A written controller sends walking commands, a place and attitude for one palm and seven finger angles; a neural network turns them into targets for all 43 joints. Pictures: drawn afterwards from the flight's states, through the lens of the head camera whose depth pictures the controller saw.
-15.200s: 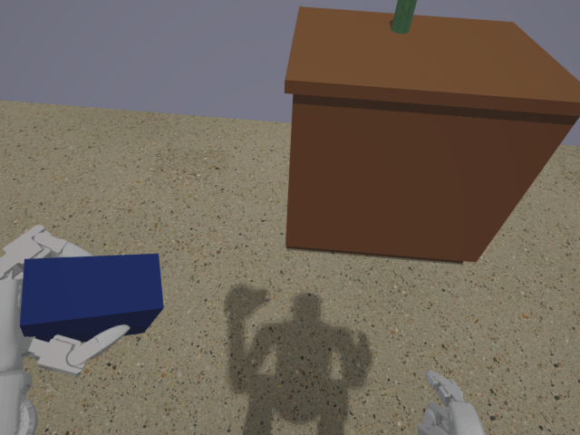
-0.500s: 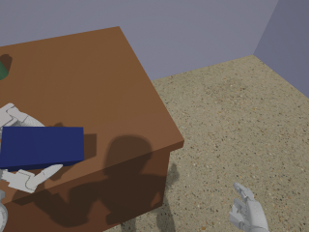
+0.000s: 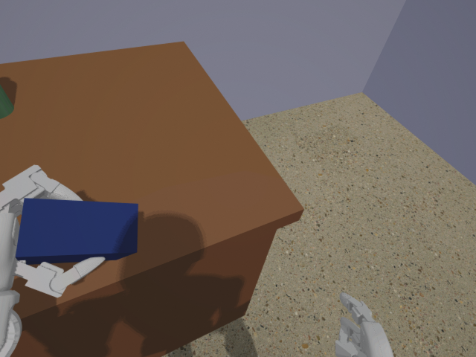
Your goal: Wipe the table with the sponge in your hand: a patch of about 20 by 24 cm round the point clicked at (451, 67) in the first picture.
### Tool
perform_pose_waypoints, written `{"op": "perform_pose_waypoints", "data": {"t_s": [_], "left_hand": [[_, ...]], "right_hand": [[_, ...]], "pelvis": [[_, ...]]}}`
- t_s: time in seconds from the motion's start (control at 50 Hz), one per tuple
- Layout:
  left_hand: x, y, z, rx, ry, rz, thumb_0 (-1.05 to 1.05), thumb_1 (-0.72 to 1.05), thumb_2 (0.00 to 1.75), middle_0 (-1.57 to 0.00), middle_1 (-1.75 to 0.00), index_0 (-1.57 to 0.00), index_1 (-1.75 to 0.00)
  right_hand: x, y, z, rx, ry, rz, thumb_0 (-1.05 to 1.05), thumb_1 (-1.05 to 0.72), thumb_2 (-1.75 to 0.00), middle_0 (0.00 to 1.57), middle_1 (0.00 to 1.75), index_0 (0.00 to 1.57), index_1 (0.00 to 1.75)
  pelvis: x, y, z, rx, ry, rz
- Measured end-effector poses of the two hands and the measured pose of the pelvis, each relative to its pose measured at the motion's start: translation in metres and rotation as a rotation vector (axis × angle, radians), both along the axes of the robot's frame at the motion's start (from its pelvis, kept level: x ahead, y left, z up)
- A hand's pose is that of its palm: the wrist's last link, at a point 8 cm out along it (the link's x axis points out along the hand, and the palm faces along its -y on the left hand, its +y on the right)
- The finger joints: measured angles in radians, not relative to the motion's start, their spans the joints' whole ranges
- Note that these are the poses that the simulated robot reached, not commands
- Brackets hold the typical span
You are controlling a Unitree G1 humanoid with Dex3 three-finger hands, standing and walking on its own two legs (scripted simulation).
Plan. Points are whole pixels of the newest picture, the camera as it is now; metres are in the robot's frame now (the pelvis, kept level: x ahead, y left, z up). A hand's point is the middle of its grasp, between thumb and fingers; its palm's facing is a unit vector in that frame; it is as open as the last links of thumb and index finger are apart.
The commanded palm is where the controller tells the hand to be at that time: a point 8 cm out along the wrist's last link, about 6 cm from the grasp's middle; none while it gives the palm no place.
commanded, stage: come to a stop and stand still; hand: left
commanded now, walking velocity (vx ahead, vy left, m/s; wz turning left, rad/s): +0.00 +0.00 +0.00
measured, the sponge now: (94, 234) +0.24 +0.20 +0.14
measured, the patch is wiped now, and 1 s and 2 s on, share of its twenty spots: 0.00 0.00 0.00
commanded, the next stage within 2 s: look again from close up in 0.80 s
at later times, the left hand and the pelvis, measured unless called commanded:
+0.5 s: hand (42, 211) +0.25 +0.26 +0.17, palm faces +0.42 -0.84 -0.35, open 9.8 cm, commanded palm +0.18 +0.29 +0.18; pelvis +0.03 +0.00 +0.00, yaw +1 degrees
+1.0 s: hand (56, 212) +0.25 +0.25 +0.16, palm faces +0.41 -0.83 -0.38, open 9.8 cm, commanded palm +0.19 +0.28 +0.18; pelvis +0.04 -0.01 +0.01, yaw +1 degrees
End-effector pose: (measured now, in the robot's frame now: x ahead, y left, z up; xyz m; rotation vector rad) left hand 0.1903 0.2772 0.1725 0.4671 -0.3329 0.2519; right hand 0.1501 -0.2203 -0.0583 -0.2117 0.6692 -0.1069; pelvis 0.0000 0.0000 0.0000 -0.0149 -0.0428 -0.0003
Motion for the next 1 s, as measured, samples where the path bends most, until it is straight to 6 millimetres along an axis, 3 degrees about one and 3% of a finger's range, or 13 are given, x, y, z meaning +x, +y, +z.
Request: {"op": "perform_pose_waypoints", "data": {"t_s": [0.1,0.16,0.24,0.34,0.46,0.56,0.74,1.0], "left_hand": [[-0.012,0.038,0.005,0.041,-0.009,0.121,-0.01,-0.48,1.02,-0.79,-1.34,-0.79,-1.34],[-0.019,0.046,0.005,0.005,-0.035,0.173,-0.01,-0.48,1.02,-0.79,-1.34,-0.79,-1.34],[-0.019,0.039,-0.001,-0.066,-0.048,0.179,-0.01,-0.48,1.02,-0.79,-1.34,-0.79,-1.34],[-0.003,0.029,-0.008,-0.097,-0.030,0.150,-0.01,-0.48,1.02,-0.79,-1.34,-0.79,-1.34],[0.013,0.025,0.001,-0.050,-0.030,0.123,-0.01,-0.48,1.02,-0.79,-1.34,-0.79,-1.34],[0.016,0.019,0.007,-0.025,-0.024,0.108,-0.01,-0.48,1.02,-0.79,-1.34,-0.79,-1.34],[0.019,0.015,-0.007,-0.049,0.068,0.144,-0.01,-0.48,1.02,-0.79,-1.34,-0.79,-1.34],[0.018,0.008,0.003,-0.038,0.041,0.135,-0.01,-0.48,1.02,-0.78,-1.34,-0.79,-1.34]], "right_hand": [[0.002,0.013,-0.004,-0.002,0.034,0.031,0.01,-0.90,-0.90,0.20,0.30,0.21,0.30],[0.009,0.019,-0.006,-0.008,0.047,0.066,0.01,-0.90,-0.90,0.20,0.30,0.21,0.30],[0.023,0.024,-0.005,-0.012,0.037,0.099,0.01,-0.90,-0.90,0.20,0.30,0.21,0.30],[0.042,0.028,0.001,-0.006,-0.004,0.110,0.01,-0.90,-0.90,0.20,0.30,0.21,0.30],[0.057,0.023,0.008,0.001,-0.030,0.095,0.01,-0.90,-0.90,0.20,0.30,0.21,0.30],[0.061,0.010,0.007,-0.009,-0.008,0.071,0.01,-0.90,-0.90,0.20,0.30,0.21,0.30],[0.059,-0.010,-0.001,-0.030,0.051,0.029,0.01,-0.90,-0.90,0.20,0.30,0.21,0.30],[0.064,-0.008,0.000,-0.010,0.029,0.020,0.01,-0.90,-0.90,0.20,0.30,0.21,0.30]], "pelvis": [[0.004,0.006,0.000,-0.011,0.001,0.015],[0.007,0.010,0.000,-0.015,-0.002,0.021],[0.012,0.013,0.000,-0.016,-0.004,0.022],[0.017,0.011,0.001,-0.014,-0.005,0.021],[0.024,0.004,0.003,-0.014,0.007,0.021],[0.032,0.000,0.004,-0.014,0.018,0.019],[0.040,-0.005,0.005,-0.011,0.019,0.020],[0.040,-0.008,0.005,-0.007,0.014,0.022]]}}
